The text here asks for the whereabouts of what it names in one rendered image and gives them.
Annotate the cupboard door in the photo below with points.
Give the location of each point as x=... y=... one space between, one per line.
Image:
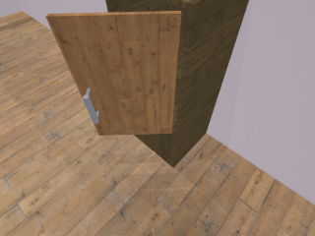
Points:
x=129 y=61

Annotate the handle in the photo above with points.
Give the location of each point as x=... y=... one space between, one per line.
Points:
x=87 y=101

